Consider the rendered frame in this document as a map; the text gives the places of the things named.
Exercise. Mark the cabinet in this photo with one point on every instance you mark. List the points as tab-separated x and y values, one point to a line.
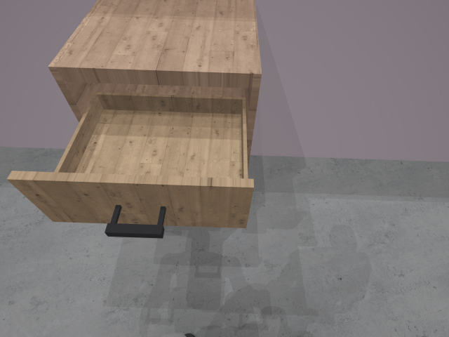
163	47

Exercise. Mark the drawer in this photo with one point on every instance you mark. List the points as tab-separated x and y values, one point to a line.
143	151

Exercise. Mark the handle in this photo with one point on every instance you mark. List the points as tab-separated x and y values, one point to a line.
115	229

